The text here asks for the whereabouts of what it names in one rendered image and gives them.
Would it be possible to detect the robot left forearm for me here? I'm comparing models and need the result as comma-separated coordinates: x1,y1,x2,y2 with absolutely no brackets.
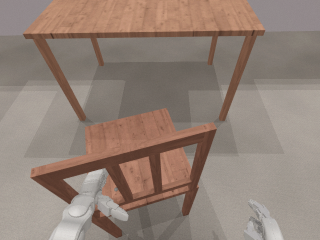
49,194,96,240

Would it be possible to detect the robot right hand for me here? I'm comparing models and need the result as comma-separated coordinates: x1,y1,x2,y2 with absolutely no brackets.
244,199,284,240

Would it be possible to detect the table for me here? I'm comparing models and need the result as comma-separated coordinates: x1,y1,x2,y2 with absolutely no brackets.
23,0,265,121

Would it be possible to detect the chair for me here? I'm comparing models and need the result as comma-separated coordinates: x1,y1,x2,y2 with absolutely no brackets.
30,108,217,238

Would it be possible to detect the robot left hand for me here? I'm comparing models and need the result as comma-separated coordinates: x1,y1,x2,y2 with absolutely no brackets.
79,168,129,222

